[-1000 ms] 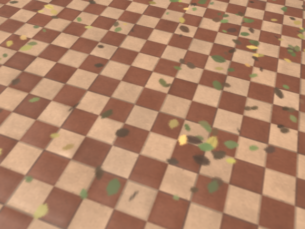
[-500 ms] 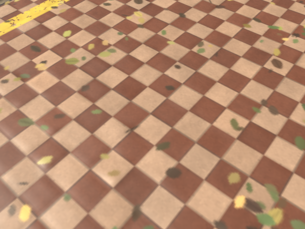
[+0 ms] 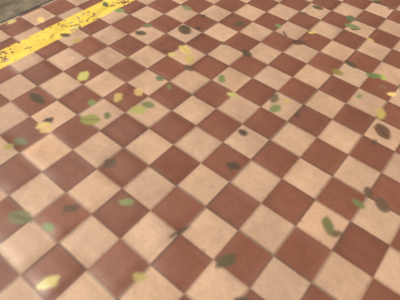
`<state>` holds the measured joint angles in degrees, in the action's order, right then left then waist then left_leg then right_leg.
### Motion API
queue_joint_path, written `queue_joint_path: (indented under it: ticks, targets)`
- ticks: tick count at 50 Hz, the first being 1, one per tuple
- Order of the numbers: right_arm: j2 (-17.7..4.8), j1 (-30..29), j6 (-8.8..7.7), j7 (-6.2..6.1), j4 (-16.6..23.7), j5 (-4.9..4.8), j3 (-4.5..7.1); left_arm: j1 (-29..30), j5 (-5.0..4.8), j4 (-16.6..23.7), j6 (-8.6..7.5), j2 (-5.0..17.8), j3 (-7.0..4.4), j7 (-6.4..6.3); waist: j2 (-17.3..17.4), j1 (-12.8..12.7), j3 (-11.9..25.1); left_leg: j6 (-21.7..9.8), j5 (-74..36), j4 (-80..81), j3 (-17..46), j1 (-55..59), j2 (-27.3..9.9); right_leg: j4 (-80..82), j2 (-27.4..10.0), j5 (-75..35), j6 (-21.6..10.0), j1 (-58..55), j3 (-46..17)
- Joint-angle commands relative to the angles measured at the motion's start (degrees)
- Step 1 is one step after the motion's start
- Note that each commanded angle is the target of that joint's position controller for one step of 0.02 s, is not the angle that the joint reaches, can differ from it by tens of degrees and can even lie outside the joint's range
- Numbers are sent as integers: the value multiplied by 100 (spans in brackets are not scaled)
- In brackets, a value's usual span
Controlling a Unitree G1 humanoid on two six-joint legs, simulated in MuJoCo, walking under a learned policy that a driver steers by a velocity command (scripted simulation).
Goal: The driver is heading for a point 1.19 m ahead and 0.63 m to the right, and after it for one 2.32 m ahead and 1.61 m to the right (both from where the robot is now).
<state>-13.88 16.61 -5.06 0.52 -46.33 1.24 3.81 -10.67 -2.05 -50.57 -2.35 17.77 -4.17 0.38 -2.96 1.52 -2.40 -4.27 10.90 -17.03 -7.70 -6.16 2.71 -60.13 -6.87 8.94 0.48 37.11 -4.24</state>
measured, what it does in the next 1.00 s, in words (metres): walks ahead, turning right: right foot, then left foot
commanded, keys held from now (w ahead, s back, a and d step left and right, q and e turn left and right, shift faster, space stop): w+e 1.00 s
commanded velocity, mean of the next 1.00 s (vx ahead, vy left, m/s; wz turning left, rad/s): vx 0.50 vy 0.00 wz -0.53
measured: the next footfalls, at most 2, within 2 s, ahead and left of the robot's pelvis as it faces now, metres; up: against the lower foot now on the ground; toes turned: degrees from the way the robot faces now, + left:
right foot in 0.30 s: +0.33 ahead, -0.14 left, +0.00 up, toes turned -13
left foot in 0.76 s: +0.67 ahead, -0.03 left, +0.00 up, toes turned -31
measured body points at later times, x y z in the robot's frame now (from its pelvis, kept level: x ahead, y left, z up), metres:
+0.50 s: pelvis +0.29 -0.07 +0.00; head +0.32 -0.09 +0.44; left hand +0.45 +0.18 -0.12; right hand +0.37 -0.38 -0.10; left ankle +0.35 +0.11 -0.66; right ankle +0.29 -0.13 -0.75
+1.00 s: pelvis +0.58 -0.10 +0.00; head +0.60 -0.11 +0.45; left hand +0.85 +0.04 -0.11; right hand +0.48 -0.38 -0.11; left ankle +0.63 -0.01 -0.75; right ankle +0.52 -0.25 -0.66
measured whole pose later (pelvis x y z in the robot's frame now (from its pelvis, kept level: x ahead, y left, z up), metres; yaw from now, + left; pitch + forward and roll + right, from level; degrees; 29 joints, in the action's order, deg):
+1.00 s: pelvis +0.58 -0.10 +0.00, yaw -36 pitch +1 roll +2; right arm -14.9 15.5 -5.9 0.3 -46.8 0.4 3.6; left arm -13.9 -1.5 -38.3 -0.5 18.3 -4.6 -0.1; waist -3.2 2.3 -1.4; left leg -1.6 11.4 -19.9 -5.4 -9.7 1.3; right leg -63.3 -4.2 15.8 0.0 36.0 -3.4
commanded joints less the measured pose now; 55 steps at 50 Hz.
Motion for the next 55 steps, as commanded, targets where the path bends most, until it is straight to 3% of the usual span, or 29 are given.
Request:
queue_joint_path:
  ticks: [1, 5, 9, 12, 14, 15, 16, 17, 18, 19, 20, 21, 24, 26, 29, 31, 34, 36, 37, 38, 39, 40, 41, 42, 43, 44, 47, 50, 55]
  targets:
    - [-757, -313, -153, -96, 287, 23, 169, 9, 43, 264, -26, 239, -66, 18, 574, -120, -26, -584, -1334, 1059, 525, 10, -1518, 729, -44, -978, 56, 250, -245]
    - [-901, -97, -109, -166, 106, -40, 194, 667, 92, 510, -63, 42, 43, 154, 470, 146, -292, -445, -1520, 1176, -6, 298, -1564, 1857, 60, -1603, -46, 195, 239]
    - [-1000, 243, 73, -191, -116, -131, 242, 1183, 94, 879, -73, 2, 100, 316, 443, 298, -426, -417, -2461, 707, -255, 1276, -1839, 2374, 178, -1033, -276, 593, 575]
    - [-1218, 102, 227, -257, -87, -176, 295, 930, 68, 1026, -41, 199, 8, 398, 747, -19, -19, -264, -5102, -250, -462, 1592, -1888, 2401, 636, -191, -576, -153, 1068]
    - [-1363, -71, 311, -298, -39, -201, 317, -166, 33, 861, -1, 621, -215, 351, 866, -683, 628, -86, -6020, -1854, -537, 1274, -1762, 2495, 1039, 92, -894, -1674, 1194]
    - [-1363, -192, 281, -311, 17, -211, 295, -1095, 45, 668, 32, 965, -401, 249, 579, -1198, 1081, 144, -4915, -3314, -572, 294, -1504, 2963, 982, -203, -1148, -3274, 726]
    - [-589, 234, 154, -232, 251, -2, 85, -1361, 39, 610, 70, 1536, -530, 133, -844, -751, 1511, 555, 20, -5461, -400, -2193, -537, 3098, -452, 147, -2008, -5269, -1963]
    - [-543, 159, -111, -131, 365, -110, -16, -1306, 84, 775, -23, 1443, -445, 164, -662, -700, 2346, 559, 2411, -6529, 1035, -3376, 200, 4066, -1240, 730, -2733, -6148, -4504]
    - [-919, -508, -284, -41, 519, -335, 84, -1194, 117, 778, -84, 1049, -337, 172, -214, -921, 1796, 405, 1989, -6545, 1477, -3950, -200, 4345, -1104, 655, -2364, -5844, -3791]
    - [-927, -701, -371, -30, 588, -374, 68, -872, 84, 813, -139, 828, -284, 172, 87, -723, 1102, 296, 1454, -6030, 1402, -3953, -476, 4364, -853, 317, -2120, -4991, -2928]
    - [-904, -710, -388, -79, 518, -241, 91, -472, 70, 884, -164, 654, -234, 169, 412, -431, 673, 323, 1138, -5458, 1334, -3658, -700, 4396, -581, -246, -1911, -4127, -2318]
    - [-980, -637, -333, -111, 470, -132, 143, -224, 108, 985, -176, 459, -168, 143, 357, -241, 503, 382, 902, -5081, 1324, -3248, -841, 4507, -381, -770, -1819, -3536, -1896]
    - [-816, -497, -127, -122, 494, -41, 131, -179, 132, 1095, -185, 575, -182, 52, 162, -35, 424, 675, 585, -4358, 1177, -2763, -892, 4720, -167, -1594, -1822, -2685, -1412]
    - [-677, -889, -72, -140, 643, -32, 72, -329, 118, 1086, -168, 760, -234, -36, 88, -127, 287, 846, 14, -3518, 1047, -2753, -786, 4752, 24, -1691, -1698, -2340, -1089]
    - [-498, -1556, -101, -88, 815, -65, -23, -563, 75, 1070, -86, 811, -257, -110, -144, -424, 254, 900, -1228, -2040, 978, -2294, -481, 4621, 351, -1077, -1361, -2073, -827]
    - [-568, -1852, -134, -34, 913, -145, -18, -776, 68, 1025, -43, 827, -264, -120, -233, -576, 277, 904, -1614, -1568, 996, -2075, -325, 4552, 263, -648, -1272, -2143, -1056]
    - [-824, -1904, -206, 35, 968, -189, 60, -916, 41, 983, 4, 739, -252, -149, -316, -529, 296, 759, -1336, -1125, 1257, -1989, -306, 4096, 18, -217, -1170, -2666, -1618]
    - [-981, -1586, -273, 56, 899, -199, 130, -811, 76, 1025, 24, 741, -264, -169, -475, -297, 318, 557, -882, -1021, 1262, -1651, -326, 3718, -103, -288, -1069, -2839, -1920]
    - [-1071, -1119, -303, 37, 764, -176, 195, -737, 94, 1067, 29, 630, -228, -165, -477, -36, 481, 407, -841, -828, 1173, -1039, -316, 3326, 61, -480, -942, -2773, -1873]
    - [-1281, -442, -338, 2, 664, -80, 277, -739, 134, 1135, 11, 344, -120, -138, -230, 290, 1058, 127, -636, -894, 1545, 126, -796, 2238, 380, -385, -750, -2435, -1566]
    - [-1753, 273, -316, -36, 586, 42, 384, -1327, 111, 1266, -22, -57, -1, -133, 1013, 232, 1952, -560, 216, -734, 3456, 2138, -2084, 319, 1126, 1117, -357, -921, -815]
    - [-1725, 532, -237, 26, 398, -66, 399, -1634, -14, 1372, -58, 111, 33, -129, 2340, 127, 2151, -1061, 1818, -76, 5541, 2645, -2767, -964, 1111, 2628, -224, 448, -530]
    - [-1180, 203, -213, 25, 535, -137, 256, -1303, -45, 1273, -40, 674, -98, -136, 1491, 260, 1367, -840, 2540, 111, 5015, 2050, -2546, -1473, 761, 2147, -181, 851, -660]
    - [-967, -76, -159, 0, 577, -125, 188, -801, 14, 1352, -6, 800, -142, -136, 1050, 295, 806, -606, 1973, 112, 4055, 1357, -2303, -1517, 572, 1678, -159, 861, -430]
    - [-844, -321, -127, -6, 566, -85, 134, -576, 77, 1414, 8, 737, -150, -129, 819, 196, 448, -530, 1173, 210, 3347, 716, -2048, -1298, 395, 1322, -139, 692, -358]
    - [-723, -452, -119, -22, 527, -57, 90, -498, 94, 1454, 25, 665, -171, -103, 886, 84, 271, -485, 615, 326, 2848, 316, -1863, -1043, 228, 1087, -137, 507, -365]
    - [-738, -470, -173, -37, 397, -87, 102, -527, 31, 1541, 115, 335, -122, -40, 996, -37, 180, -547, -147, 677, 1956, -90, -1703, -660, 46, 808, -87, 254, -181]
    - [-961, -400, -188, -52, 280, -84, 177, -235, 69, 1717, 144, 235, -82, -27, 755, -16, 120, -687, -804, 847, 1428, 52, -1811, -34, -19, 283, 24, 548, -163]
    - [-1157, -280, -89, -86, 141, -119, 205, 489, 77, 1902, 60, 83, 1, 137, 629, 241, -46, -487, -1402, 838, 402, 275, -1641, 1532, 91, -997, -35, 254, 262]
Keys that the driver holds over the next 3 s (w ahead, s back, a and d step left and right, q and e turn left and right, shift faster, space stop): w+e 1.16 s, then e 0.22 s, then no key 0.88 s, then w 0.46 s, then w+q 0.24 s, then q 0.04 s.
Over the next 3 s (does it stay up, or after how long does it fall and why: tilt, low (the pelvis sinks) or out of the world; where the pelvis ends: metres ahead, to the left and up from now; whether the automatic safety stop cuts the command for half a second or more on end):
stays up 0.99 -0.53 -0.03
